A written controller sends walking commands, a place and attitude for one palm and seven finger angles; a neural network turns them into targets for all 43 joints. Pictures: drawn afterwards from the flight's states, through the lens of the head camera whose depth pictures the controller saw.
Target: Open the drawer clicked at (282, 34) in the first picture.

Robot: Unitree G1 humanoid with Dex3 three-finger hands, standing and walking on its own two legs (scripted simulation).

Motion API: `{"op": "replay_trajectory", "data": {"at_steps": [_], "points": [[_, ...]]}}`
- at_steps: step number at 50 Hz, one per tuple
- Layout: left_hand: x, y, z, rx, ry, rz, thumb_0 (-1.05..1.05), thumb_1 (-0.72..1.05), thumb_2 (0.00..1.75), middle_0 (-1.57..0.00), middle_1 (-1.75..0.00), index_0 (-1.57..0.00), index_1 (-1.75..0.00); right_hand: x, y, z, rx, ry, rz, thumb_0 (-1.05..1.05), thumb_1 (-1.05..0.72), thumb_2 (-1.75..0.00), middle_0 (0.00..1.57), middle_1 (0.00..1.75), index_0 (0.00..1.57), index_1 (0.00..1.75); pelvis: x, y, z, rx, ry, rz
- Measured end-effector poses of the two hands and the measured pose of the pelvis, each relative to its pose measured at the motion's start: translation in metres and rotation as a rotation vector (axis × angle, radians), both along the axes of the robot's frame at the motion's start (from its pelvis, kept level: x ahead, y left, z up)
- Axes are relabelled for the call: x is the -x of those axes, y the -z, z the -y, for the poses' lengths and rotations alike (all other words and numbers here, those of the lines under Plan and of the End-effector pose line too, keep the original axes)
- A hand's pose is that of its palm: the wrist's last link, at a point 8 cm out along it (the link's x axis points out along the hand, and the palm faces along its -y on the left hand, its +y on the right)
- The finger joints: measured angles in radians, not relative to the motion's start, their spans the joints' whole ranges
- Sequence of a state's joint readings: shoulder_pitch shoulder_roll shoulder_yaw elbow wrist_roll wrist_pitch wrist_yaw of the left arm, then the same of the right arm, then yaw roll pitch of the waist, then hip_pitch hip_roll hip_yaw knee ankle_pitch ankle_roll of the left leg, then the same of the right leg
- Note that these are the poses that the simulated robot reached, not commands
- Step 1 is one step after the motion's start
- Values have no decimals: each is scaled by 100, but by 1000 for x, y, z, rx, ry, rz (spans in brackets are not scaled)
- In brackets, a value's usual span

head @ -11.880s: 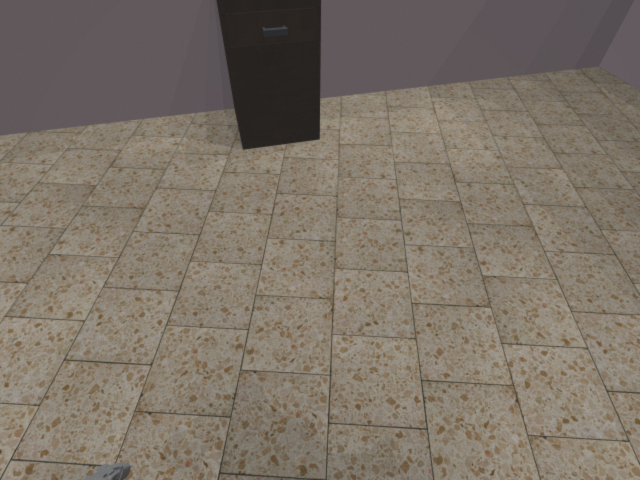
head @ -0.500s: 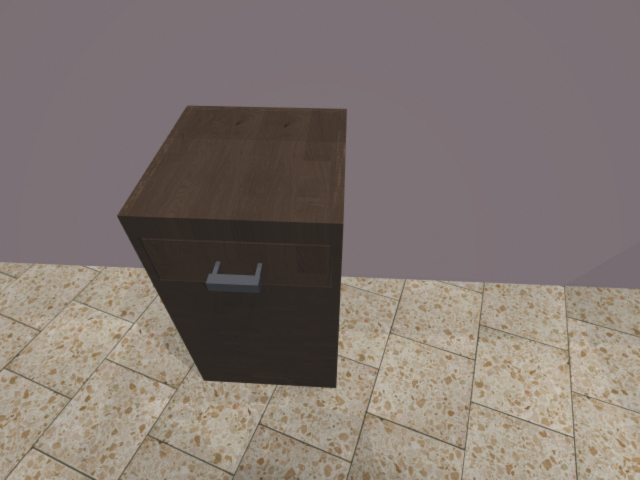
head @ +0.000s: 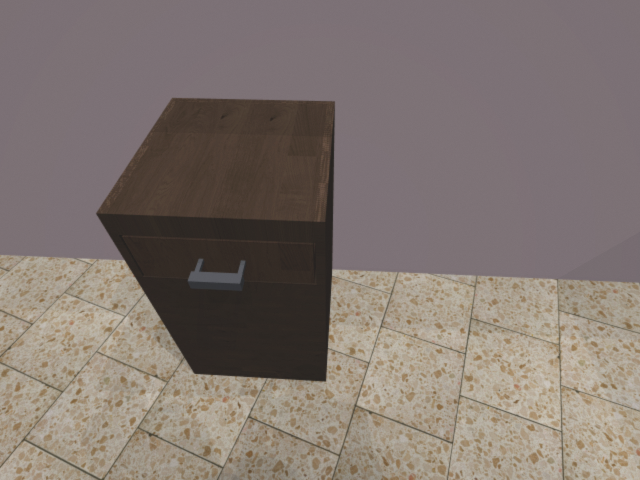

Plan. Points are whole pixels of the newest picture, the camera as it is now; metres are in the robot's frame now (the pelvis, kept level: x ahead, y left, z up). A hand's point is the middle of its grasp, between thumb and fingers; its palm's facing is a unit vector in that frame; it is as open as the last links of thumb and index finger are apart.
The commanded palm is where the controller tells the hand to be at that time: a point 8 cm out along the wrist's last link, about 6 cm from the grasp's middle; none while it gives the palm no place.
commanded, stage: come to a stop and stand still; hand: left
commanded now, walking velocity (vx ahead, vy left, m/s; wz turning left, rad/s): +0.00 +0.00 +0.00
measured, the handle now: (219, 272) +0.53 +0.25 -0.16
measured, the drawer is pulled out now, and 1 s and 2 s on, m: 0.00 0.00 0.00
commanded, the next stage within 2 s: look again from close up in 0.70 s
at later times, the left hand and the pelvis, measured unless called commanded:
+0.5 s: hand out of the picture -0.01 +0.13 -0.17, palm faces +0.05 -0.98 -0.18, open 7.4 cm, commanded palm none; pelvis +0.02 -0.03 +0.00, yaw +1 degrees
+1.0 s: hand out of the picture -0.01 +0.11 -0.17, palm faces +0.07 -0.98 -0.17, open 7.4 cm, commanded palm none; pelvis +0.01 -0.04 +0.00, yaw +1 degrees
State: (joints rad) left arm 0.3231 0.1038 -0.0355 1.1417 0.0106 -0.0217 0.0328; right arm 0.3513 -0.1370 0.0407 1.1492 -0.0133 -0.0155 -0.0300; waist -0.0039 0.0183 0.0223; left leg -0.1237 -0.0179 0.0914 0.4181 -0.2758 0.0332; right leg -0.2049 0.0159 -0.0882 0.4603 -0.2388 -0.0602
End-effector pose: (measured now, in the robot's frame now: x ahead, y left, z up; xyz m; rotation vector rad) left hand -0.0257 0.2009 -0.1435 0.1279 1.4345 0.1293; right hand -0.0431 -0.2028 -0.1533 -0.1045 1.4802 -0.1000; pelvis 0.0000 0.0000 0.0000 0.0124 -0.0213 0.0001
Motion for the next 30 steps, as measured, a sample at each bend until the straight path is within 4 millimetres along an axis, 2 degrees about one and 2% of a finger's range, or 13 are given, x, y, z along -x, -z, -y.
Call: {"op": "replay_trajectory", "data": {"at_steps": [21, 30], "points": [[-13, -1, 22, -17, -28, 15, 1, 92, 90, -20, -30, -20, -30, -27, 2, 15, -15, -4, 25, 0, -91, -90, 19, 30, 20, 30, -17, 0, 25, -2, -12, -3], [-12, -1, 32, -16, -40, 18, 1, 91, 90, -20, -30, -20, -30, -29, 2, 26, -9, -10, 24, 0, -91, -90, 19, 30, 20, 30, -17, 0, 33, -2, -18, -1]]}}
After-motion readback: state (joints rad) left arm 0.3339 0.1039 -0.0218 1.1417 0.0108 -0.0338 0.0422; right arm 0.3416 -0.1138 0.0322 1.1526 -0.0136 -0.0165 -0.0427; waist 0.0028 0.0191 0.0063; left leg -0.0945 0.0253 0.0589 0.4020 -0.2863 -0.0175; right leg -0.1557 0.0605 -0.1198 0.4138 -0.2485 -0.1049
